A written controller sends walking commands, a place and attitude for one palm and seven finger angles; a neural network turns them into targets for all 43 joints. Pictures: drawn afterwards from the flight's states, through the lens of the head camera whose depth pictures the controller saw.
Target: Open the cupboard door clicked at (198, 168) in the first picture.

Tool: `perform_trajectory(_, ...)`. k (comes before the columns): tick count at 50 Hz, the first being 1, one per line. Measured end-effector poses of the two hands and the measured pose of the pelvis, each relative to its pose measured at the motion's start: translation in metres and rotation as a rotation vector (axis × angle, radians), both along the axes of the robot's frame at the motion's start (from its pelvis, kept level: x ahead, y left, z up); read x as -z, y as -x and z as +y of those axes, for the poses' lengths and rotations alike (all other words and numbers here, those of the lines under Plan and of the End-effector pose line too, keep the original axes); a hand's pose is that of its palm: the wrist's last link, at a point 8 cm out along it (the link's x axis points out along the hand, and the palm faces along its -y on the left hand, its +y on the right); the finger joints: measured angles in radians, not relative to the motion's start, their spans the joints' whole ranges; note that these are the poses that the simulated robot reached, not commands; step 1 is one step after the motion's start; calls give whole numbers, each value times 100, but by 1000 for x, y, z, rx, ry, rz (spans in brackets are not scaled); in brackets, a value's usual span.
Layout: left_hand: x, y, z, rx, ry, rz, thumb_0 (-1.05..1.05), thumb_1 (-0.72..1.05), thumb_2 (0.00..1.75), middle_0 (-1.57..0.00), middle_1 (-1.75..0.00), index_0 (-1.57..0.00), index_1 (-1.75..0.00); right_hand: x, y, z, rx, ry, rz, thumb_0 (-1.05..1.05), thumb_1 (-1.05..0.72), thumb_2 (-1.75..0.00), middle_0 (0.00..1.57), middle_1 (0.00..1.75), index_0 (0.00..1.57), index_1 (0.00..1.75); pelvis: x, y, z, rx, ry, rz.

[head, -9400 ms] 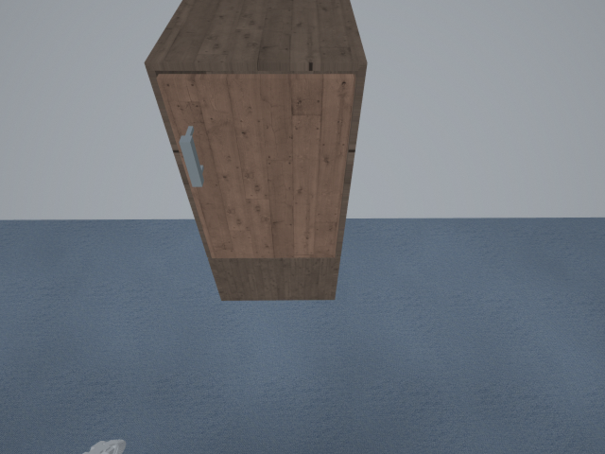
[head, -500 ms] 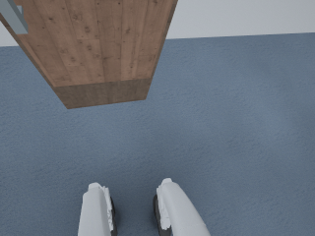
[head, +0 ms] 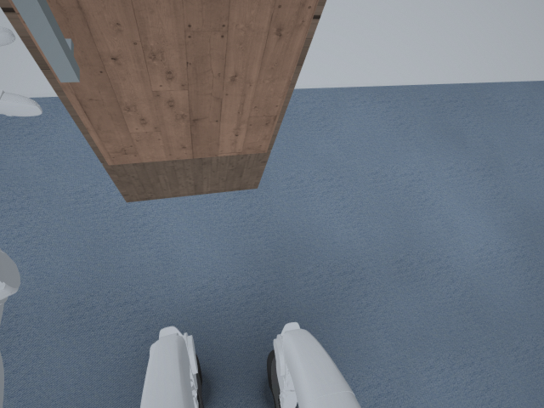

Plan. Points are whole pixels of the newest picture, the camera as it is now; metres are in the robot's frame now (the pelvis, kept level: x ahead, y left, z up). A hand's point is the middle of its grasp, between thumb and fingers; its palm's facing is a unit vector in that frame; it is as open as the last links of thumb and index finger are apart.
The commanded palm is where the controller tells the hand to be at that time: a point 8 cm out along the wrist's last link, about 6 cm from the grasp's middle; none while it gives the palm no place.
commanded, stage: move the hooked fingers beside the handle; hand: left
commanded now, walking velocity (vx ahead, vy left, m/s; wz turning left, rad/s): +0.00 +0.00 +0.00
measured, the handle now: (50, 25) +0.60 +0.23 +0.07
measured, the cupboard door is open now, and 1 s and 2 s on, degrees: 0 0 0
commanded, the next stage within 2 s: slide the fingers in behind the handle in 0.04 s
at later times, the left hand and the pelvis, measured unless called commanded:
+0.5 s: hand (18, 61) +0.54 +0.26 +0.07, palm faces +0.07 -1.00 -0.01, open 14.0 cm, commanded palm +0.53 +0.28 +0.07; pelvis -0.01 -0.01 -0.01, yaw +0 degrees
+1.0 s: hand (45, 62) +0.54 +0.23 +0.08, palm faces +0.07 -1.00 +0.00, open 14.0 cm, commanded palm +0.52 +0.25 +0.07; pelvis +0.00 -0.01 +0.00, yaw +1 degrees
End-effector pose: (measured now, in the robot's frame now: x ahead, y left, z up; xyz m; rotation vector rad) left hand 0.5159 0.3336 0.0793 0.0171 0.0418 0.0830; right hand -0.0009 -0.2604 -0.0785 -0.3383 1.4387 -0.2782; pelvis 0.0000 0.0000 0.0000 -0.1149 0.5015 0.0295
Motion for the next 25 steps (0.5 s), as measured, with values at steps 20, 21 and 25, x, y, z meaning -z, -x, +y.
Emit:
perform_trajectory(20,7,1,-17,16,15,0,-1,-50,30,-30,-120,-30,-120,9,5,-12,-6,9,12,0,-90,-90,20,30,20,30,7,6,-9,-4,-3,6)
perform_trajectory(21,7,0,-19,15,14,-2,-1,-50,30,-30,-120,-30,-120,9,5,-12,-5,8,9,0,-90,-90,20,30,20,30,7,7,-9,-4,-3,6)
perform_trajectory(25,5,-3,-26,12,11,-4,-1,-50,30,-30,-120,-30,-120,10,7,-12,1,2,4,0,-90,-90,20,30,20,30,8,7,-10,-2,-5,4)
